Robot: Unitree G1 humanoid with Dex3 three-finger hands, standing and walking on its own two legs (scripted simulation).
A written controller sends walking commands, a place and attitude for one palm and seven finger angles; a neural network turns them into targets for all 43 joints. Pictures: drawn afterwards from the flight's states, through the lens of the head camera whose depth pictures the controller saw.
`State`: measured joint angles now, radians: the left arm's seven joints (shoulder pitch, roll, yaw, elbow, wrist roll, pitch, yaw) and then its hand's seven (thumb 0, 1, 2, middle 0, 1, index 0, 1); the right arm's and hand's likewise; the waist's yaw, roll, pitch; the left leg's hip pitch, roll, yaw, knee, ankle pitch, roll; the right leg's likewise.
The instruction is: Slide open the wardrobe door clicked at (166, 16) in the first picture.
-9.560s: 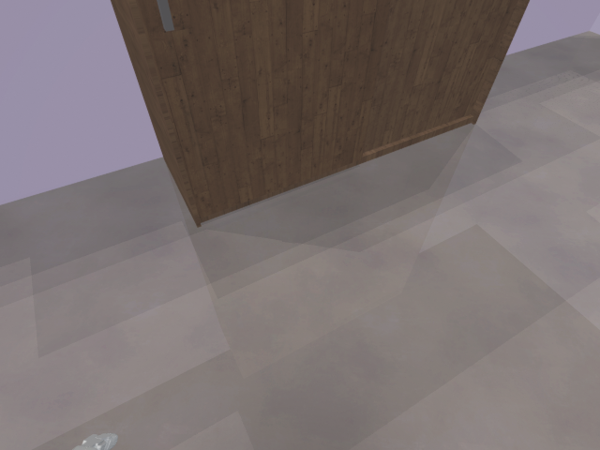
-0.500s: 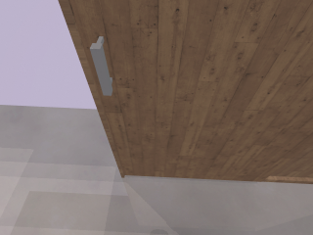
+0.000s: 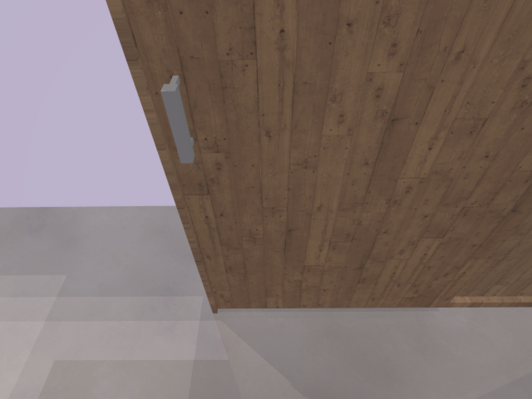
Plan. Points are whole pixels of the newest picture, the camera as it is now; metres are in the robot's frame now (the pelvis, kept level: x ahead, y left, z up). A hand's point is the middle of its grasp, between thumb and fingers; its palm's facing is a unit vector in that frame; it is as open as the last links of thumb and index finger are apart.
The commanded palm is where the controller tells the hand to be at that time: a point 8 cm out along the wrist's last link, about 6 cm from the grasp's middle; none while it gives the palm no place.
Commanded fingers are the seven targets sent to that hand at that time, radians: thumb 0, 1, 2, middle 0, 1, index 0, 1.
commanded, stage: come to a stop and stand still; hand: left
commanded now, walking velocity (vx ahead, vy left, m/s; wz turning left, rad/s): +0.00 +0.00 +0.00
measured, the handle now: (181, 120) +0.54 +0.19 +0.15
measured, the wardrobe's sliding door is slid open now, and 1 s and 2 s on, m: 0.00 0.00 0.00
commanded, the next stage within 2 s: look again from close up in 0.66 s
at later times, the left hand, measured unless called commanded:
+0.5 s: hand out of the picture +0.01 +0.16 -0.17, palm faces +0.01 -0.98 -0.20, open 7.3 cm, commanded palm none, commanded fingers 0.00 0.90 0.90 -0.20 -0.30 -0.20 -0.30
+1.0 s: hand out of the picture +0.04 +0.16 -0.17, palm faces +0.03 -0.98 -0.21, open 7.3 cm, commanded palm none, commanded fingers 0.00 0.90 0.90 -0.20 -0.30 -0.20 -0.30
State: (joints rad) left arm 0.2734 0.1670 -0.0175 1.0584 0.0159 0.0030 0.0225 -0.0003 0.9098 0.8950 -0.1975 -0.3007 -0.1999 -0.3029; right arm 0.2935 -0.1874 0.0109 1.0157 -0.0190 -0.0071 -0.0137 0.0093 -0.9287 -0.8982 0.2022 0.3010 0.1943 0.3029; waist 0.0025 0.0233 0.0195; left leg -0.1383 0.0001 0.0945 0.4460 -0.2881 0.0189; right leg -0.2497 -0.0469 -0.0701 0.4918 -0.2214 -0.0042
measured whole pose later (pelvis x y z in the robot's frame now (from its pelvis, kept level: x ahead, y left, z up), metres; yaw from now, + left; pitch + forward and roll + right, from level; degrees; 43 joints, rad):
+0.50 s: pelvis +0.02 -0.01 +0.00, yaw +0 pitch -1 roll +1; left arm 0.27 0.14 -0.01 1.13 0.01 -0.01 0.03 0.01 0.92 0.89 -0.20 -0.30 -0.20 -0.30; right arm 0.31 -0.13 0.02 1.13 -0.01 -0.02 -0.03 0.01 -0.91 -0.90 0.20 0.30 0.19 0.30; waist 0.00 0.01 0.05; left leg -0.11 0.02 0.09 0.43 -0.30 0.00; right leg -0.22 -0.03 -0.08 0.49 -0.24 -0.02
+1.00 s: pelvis +0.02 -0.02 +0.00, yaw +1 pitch -1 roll +1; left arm 0.24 0.17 0.00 1.11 0.01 -0.02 0.03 0.00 0.91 0.89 -0.20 -0.30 -0.20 -0.30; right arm 0.27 -0.15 0.01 1.12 -0.01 -0.02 -0.03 0.01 -0.91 -0.90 0.20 0.30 0.19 0.30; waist 0.01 0.00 0.05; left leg -0.09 0.03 0.08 0.41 -0.30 -0.01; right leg -0.20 -0.02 -0.09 0.47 -0.25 -0.03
